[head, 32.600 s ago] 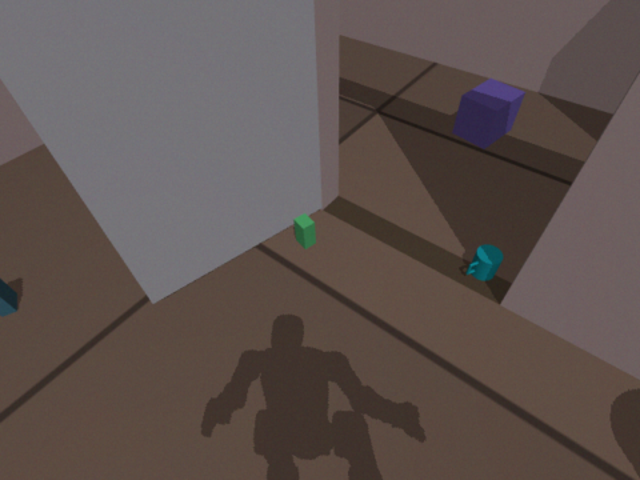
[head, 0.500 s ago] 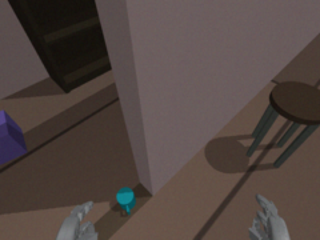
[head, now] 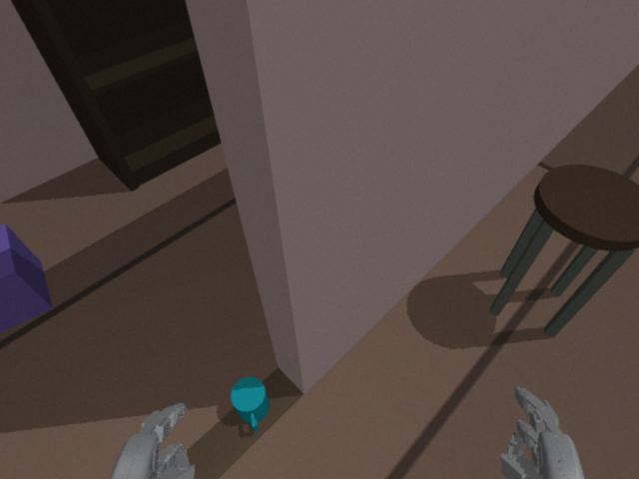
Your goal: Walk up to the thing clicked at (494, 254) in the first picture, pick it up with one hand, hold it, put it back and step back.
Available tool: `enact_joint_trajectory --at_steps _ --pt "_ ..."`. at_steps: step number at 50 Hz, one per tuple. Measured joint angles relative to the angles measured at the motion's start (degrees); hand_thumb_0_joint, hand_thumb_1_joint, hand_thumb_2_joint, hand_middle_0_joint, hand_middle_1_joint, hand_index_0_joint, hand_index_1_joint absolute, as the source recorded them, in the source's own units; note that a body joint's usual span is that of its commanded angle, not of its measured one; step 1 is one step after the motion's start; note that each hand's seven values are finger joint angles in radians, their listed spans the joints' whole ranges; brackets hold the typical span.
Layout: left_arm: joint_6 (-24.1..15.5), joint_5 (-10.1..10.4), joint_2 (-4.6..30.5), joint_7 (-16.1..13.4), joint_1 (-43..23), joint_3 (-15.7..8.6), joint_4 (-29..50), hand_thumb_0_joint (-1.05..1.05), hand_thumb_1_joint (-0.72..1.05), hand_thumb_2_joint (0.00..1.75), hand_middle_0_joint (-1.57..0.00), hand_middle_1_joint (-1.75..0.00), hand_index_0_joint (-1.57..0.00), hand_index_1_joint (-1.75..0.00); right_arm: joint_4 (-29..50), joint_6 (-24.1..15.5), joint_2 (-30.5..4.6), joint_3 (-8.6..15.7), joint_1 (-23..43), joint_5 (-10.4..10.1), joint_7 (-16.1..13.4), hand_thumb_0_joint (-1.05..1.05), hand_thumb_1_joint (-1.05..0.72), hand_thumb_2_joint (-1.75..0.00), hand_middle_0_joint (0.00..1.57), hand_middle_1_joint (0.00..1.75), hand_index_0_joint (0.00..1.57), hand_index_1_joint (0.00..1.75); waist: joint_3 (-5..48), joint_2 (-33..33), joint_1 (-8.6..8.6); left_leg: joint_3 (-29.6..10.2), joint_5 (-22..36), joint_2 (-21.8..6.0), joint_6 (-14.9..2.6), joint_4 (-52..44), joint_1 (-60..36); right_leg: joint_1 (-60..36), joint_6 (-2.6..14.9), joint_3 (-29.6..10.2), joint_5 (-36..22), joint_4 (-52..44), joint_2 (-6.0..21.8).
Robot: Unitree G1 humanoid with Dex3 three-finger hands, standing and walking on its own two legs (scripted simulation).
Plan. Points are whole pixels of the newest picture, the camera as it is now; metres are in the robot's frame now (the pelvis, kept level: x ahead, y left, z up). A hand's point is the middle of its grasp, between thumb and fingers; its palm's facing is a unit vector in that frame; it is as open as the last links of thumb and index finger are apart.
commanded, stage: home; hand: left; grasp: from above
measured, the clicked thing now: (251, 406) +0.43 +0.23 -0.66
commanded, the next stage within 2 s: stand in 0.16 s
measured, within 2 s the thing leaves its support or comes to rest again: neither
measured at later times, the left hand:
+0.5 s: hand out of the picture +0.12 +0.23 -0.10, palm faces +0.01 -0.94 -0.34, open 7.4 cm
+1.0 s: hand out of the picture +0.04 +0.24 -0.10, palm faces +0.01 -0.95 -0.33, open 7.4 cm
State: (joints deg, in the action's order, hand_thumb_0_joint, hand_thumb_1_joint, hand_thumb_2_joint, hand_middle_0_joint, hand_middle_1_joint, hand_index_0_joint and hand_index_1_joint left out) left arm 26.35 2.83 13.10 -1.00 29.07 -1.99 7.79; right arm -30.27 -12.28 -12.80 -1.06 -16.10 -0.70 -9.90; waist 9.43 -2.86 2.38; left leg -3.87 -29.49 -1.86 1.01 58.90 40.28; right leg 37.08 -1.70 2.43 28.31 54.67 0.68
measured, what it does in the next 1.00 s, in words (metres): rises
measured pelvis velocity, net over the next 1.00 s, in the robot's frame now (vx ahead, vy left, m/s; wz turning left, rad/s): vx -0.02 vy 0.00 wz -0.02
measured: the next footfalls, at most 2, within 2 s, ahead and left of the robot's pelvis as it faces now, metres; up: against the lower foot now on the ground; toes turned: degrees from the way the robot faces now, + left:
none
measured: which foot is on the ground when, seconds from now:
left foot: down 0.00-1.00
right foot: down 0.00-1.00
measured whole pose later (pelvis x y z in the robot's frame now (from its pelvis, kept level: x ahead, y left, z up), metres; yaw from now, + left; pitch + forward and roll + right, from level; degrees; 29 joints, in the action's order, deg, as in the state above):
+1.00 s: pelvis -0.02 +0.00 +0.06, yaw -1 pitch -4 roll +0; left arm 0.8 -1.9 15.6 -1.7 11.0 -2.3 -61.2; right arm -61.4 -0.1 -15.8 2.4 -9.9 1.6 -1.4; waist -3.4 -0.7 -0.8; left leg -0.1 -13.3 0.0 0.2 25.7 8.7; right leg 8.2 -2.3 -0.4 13.4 25.4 2.7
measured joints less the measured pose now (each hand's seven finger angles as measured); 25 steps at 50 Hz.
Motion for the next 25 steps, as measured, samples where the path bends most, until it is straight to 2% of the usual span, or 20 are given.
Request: enact_joint_trajectory --at_steps 13,14,16,18,21,25 --pt "0.0 0.3 0.0 -0.1 0.2 0.0 0.2 0.01 0.9 0.9 -0.2 -0.3 -0.2 -0.3 0.1 0.1 0.2 -0.2 -0.5 -0.1 0.0 0.01 -0.9 -0.9 0.21 0.29 0.2 0.3 0.1 -0.2 -0.07 0.0 0.2 0.0 -0.05 0.3 0.4 0.4 -0.03 0.0 -0.2 0.4 0.0" --pt "-2.9 -1.0 0.4 -0.4 -1.5 0.7 -2.8 0.01 0.9 0.9 -0.2 -0.3 -0.2 -0.3 -1.2 0.3 0.2 0.3 0.3 1.6 0.4 0.01 -0.9 -0.9 0.21 0.29 0.2 0.3 -1.6 0.2 -0.54 0.3 0.4 0.1 -0.13 -0.1 -1.0 -0.8 0.03 -0.3 -0.3 0.2 0.1" --pt "-10.6 -3.7 1.4 -0.8 -7.4 1.7 -13.9 0.01 0.9 0.9 -0.2 -0.3 -0.2 -0.3 -6.1 3.3 -0.7 0.5 3.2 4.5 2.9 0.01 -0.9 -0.9 0.21 0.29 0.2 0.3 -5.4 1.6 -2.23 1.4 1.6 0.6 -0.44 -2.4 -5.1 -4.0 0.23 -1.3 -0.9 -0.8 0.6" --pt "-15.2 -5.2 2.1 -0.9 -11.9 1.6 -23.8 0.01 0.9 0.9 -0.2 -0.3 -0.2 -0.3 -10.0 6.5 -1.8 0.3 5.1 5.8 5.5 0.01 -0.9 -0.9 0.21 0.29 0.2 0.3 -7.6 2.6 -3.07 2.1 2.9 1.1 -0.55 -5.0 -8.0 -6.3 0.26 -1.9 -1.8 -2.3 1.2" --pt "-19.0 -5.8 3.2 -0.7 -15.2 0.9 -33.6 0.01 0.9 0.9 -0.2 -0.3 -0.21 -0.3 -13.4 8.7 -2.6 1.3 6.2 4.7 7.9 0.01 -0.9 -0.9 0.21 0.3 0.21 0.3 -10.1 3.6 -3.52 2.9 4.7 1.8 -0.76 -8.6 -11.7 -9.3 -0.01 -2.6 -3.0 -4.6 1.9" --pt "-21.6 -5.6 3.9 -0.8 -15.9 -0.2 -42.8 0.01 0.9 0.9 -0.2 -0.3 -0.2 -0.3 -16.8 10.1 -3.4 3.2 5.8 3.8 9.0 0.01 -0.9 -0.9 0.21 0.3 0.21 0.3 -11.1 3.6 -3.54 3.2 6.2 1.9 -0.92 -12.2 -15.2 -12.7 -0.31 -2.8 -4.6 -8.1 2.0"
